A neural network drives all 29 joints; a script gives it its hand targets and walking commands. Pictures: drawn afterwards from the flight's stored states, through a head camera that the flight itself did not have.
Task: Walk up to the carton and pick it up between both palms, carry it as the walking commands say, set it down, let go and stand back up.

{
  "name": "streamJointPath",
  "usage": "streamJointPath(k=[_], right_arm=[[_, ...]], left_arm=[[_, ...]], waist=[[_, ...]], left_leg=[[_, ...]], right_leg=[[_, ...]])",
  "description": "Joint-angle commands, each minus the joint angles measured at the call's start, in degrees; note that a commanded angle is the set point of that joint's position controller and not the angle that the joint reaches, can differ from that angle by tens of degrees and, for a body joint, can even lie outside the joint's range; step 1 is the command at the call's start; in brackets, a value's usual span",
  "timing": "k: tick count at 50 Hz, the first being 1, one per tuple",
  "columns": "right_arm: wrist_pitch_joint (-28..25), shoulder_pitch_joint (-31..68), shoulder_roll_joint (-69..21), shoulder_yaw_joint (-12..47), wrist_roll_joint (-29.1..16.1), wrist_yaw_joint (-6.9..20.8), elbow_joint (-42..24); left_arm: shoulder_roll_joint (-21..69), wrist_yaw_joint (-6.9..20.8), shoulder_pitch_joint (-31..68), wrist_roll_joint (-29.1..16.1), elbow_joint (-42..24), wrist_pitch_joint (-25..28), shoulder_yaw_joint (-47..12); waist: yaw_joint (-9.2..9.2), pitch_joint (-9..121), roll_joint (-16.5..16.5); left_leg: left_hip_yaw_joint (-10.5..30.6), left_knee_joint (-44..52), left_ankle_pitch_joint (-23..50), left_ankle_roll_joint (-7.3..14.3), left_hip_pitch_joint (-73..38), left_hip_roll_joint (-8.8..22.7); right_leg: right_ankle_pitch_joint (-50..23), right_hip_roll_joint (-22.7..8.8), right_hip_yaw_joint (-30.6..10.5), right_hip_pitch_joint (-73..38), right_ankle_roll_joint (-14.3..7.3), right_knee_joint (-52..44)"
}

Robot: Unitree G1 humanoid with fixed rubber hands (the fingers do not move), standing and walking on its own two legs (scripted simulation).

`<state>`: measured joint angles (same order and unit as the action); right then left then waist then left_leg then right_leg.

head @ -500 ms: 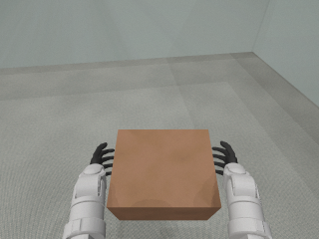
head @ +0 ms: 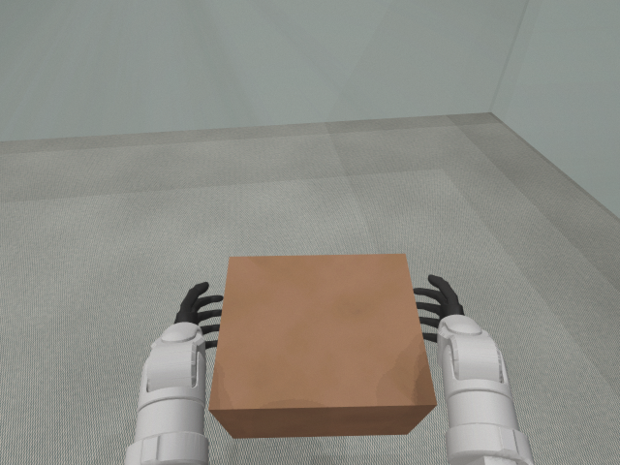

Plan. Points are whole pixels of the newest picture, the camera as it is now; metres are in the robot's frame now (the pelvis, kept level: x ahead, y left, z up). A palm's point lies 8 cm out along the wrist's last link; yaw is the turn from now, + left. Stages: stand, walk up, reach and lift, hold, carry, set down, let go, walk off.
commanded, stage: reach and lift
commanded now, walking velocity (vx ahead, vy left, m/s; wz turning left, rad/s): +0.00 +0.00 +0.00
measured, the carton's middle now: (319, 346) +0.31 -0.01 -0.04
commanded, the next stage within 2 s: hold in 0.62 s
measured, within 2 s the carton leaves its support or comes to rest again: neither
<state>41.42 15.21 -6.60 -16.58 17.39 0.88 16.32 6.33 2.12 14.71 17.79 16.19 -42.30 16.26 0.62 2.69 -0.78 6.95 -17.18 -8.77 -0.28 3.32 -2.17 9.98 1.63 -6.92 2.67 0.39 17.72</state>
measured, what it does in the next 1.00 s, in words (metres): stands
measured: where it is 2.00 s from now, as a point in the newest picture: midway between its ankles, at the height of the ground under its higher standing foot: outside the picture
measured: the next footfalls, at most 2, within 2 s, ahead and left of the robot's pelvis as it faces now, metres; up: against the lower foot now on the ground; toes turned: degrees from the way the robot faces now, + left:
none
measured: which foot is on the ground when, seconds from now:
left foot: down 0.00-1.00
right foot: down 0.00-1.00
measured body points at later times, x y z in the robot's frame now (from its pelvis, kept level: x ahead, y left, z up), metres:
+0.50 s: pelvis +0.01 +0.00 +0.00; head -0.05 +0.00 +0.45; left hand +0.29 +0.17 +0.03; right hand +0.29 -0.18 +0.04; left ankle +0.01 +0.12 -0.75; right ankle +0.00 -0.13 -0.75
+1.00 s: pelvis +0.00 +0.00 +0.00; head -0.05 +0.00 +0.45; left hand +0.29 +0.18 +0.03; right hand +0.29 -0.18 +0.04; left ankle +0.01 +0.12 -0.75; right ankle +0.00 -0.13 -0.75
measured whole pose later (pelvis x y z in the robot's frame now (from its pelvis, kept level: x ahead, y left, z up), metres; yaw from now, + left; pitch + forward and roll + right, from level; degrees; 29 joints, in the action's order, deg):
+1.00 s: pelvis +0.00 +0.00 +0.00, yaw +0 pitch -5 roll +0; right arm 41.5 12.0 -7.7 -15.9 17.4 1.6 12.0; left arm 7.0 1.8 12.1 17.9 12.1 -42.6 15.3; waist -0.1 2.4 -0.5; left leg 6.9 -17.3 -9.2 -0.4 3.1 -1.9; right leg 10.2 1.8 -6.4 2.3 0.1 17.5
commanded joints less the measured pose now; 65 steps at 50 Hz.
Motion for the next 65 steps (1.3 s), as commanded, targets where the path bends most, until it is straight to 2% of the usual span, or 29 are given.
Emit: streamJointPath(k=[1, 10, 27, 65], right_arm=[[-2.2, 31.8, -51.3, 33.0, -17.2, 18.5, -1.6], [-1.8, 30.2, -51.7, 33.5, -16.6, 18.1, -2.9], [-1.6, 26.8, -51.1, 36.1, -17.5, 17.7, -6.4], [-2.0, 27.6, -50.5, 36.0, -17.6, 17.8, -5.7]], left_arm=[[52.3, 17.1, 35.2, -18.0, -4.1, 3.3, -33.6], [51.7, 17.4, 33.0, -17.6, -4.1, 2.9, -33.7], [50.5, 16.7, 28.9, -17.9, -8.1, 2.5, -36.2], [51.1, 16.3, 29.6, -17.9, -7.1, 2.7, -36.2]], waist=[[0.3, 14.3, 1.0], [-0.08, 13.4, 0.7], [-0.48, 12.8, 0.7], [-0.82, 12.4, 0.8]], left_leg=[[-3.1, 1.8, 8.8, -0.8, -4.8, -3.1], [-3.4, 2.1, 8.9, -0.6, -4.4, -3.2], [-3.1, 1.9, 10.6, -0.7, -4.8, -3.4], [-3.2, 1.1, 9.6, -0.8, -4.4, -3.2]], right_leg=[[-9.4, 3.6, 3.8, -1.0, 0.0, -2.3], [-10.0, 3.5, 3.8, -1.5, 0.3, -2.7], [-11.8, 3.5, 3.3, -2.1, 0.3, -2.8], [-9.7, 3.6, 3.1, -1.2, 0.0, -2.2]])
